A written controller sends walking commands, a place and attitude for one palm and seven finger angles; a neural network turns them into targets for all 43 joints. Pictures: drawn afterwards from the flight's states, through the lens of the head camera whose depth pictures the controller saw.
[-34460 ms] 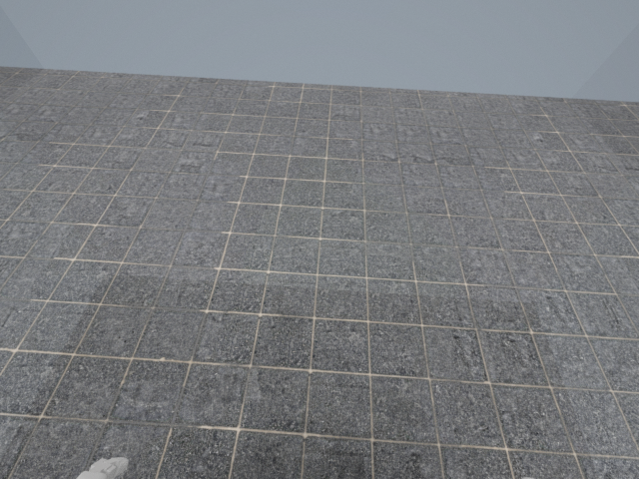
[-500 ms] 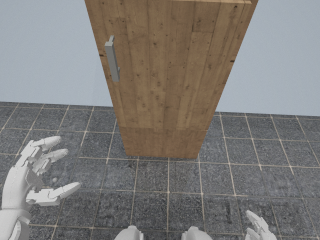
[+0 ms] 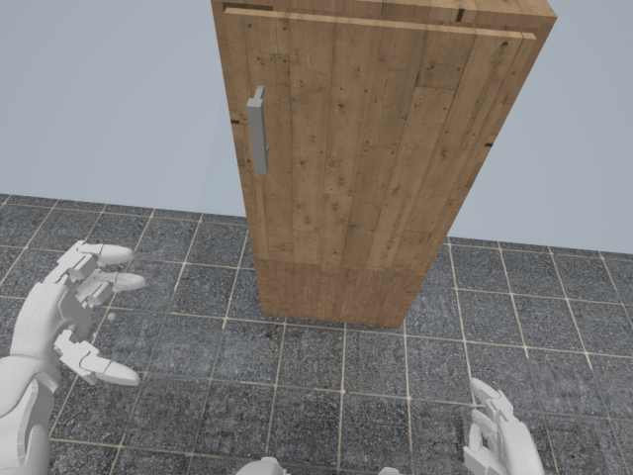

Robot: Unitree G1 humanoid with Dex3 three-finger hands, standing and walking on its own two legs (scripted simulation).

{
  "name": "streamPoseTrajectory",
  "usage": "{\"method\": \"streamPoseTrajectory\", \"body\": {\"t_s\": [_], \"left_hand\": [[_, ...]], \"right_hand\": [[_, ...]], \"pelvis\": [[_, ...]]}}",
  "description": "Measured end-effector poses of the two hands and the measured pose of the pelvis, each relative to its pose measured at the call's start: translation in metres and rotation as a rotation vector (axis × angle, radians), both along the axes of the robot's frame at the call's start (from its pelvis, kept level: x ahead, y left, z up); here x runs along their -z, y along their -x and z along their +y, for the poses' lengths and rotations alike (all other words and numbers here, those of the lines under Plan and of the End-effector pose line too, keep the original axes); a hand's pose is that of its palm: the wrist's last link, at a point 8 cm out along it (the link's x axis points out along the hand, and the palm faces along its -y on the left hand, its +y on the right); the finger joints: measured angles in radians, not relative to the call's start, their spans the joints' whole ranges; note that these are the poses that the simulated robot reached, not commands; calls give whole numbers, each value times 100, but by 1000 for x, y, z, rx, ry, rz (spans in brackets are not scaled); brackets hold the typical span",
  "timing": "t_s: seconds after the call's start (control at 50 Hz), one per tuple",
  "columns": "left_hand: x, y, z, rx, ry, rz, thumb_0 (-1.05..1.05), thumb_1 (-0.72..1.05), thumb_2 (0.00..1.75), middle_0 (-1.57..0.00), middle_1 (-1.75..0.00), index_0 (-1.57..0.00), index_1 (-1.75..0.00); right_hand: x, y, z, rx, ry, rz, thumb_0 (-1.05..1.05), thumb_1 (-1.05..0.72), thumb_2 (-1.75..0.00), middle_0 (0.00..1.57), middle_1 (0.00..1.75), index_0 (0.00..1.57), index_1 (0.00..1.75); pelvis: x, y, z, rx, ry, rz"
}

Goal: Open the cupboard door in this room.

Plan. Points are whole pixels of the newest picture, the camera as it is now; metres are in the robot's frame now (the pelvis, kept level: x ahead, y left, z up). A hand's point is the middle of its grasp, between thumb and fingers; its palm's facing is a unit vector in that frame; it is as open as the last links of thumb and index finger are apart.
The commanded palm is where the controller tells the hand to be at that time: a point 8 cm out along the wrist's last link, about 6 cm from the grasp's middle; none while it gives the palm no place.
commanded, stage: raise the hand with hooked fingers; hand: left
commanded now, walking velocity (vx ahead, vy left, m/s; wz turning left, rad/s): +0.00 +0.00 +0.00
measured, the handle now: (260, 131) +0.61 +0.15 +0.07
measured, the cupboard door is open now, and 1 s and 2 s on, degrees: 0 0 0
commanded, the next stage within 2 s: move the hooked fingers beside the handle in 0.68 s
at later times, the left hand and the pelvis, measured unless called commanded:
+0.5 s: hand (117, 288) +0.30 +0.26 +0.08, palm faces +0.01 -1.00 -0.03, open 14.0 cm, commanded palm +0.27 +0.31 +0.08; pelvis +0.00 -0.01 +0.01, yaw -1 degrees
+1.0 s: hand (134, 268) +0.32 +0.25 +0.08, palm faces +0.02 -1.00 -0.01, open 14.0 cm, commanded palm +0.31 +0.29 +0.08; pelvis -0.01 -0.02 +0.00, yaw +0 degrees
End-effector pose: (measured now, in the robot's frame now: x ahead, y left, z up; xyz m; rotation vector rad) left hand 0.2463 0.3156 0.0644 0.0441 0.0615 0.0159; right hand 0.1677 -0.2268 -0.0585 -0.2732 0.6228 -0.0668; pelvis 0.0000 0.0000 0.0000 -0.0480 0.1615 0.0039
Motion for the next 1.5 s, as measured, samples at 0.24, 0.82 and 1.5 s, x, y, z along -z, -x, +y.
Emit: {"method": "streamPoseTrajectory", "body": {"t_s": [0.24, 0.82, 1.5], "left_hand": [[-22, -30, 15, 12, 7, -44, -2, -50, 30, -30, -120, -30, -120], [-19, -21, -10, 4, 15, -38, -2, -50, 30, -30, -120, -30, -120], [-13, -152, -35, 36, 39, -35, -2, -50, 30, -30, -120, -30, -120]], "right_hand": [[4, 23, -18, 56, 34, 93, 1, -90, -90, 20, 30, 20, 30], [3, 23, -36, 63, 13, 69, 1, -91, -90, 20, 30, 20, 30], [31, 100, -56, 214, 54, 393, 1, -91, -90, 20, 30, 20, 30]], "pelvis": [[-6, -4, -2, 6, -2, -4], [-8, 1, -21, 11, -20, -13], [-1, -5, -18, 34, -21, 81]]}}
